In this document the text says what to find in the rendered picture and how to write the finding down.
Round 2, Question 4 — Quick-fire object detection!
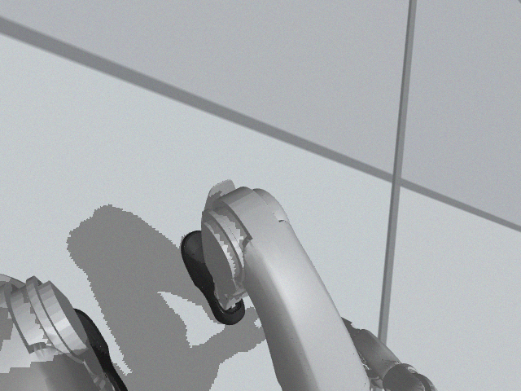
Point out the right robot arm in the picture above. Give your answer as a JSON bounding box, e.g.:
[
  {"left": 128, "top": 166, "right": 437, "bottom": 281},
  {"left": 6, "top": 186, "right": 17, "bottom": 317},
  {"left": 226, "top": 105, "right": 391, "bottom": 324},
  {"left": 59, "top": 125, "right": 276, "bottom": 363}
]
[{"left": 383, "top": 363, "right": 438, "bottom": 391}]

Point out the left robot foot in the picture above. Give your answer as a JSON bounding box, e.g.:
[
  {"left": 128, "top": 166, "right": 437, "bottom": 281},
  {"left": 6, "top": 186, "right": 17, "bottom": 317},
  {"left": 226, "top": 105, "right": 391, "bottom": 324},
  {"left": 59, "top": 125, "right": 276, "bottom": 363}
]
[{"left": 73, "top": 308, "right": 128, "bottom": 391}]

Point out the right robot hand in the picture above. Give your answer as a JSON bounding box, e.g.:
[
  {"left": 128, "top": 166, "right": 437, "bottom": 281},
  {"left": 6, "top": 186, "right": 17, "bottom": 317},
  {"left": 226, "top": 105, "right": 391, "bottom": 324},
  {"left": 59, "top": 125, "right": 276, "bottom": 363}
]
[{"left": 341, "top": 317, "right": 401, "bottom": 391}]

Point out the right robot foot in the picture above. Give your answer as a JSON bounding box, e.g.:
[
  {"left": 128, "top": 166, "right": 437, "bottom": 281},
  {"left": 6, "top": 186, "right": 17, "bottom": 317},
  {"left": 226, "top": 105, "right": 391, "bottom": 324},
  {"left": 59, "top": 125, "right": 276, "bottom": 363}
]
[{"left": 181, "top": 231, "right": 245, "bottom": 325}]

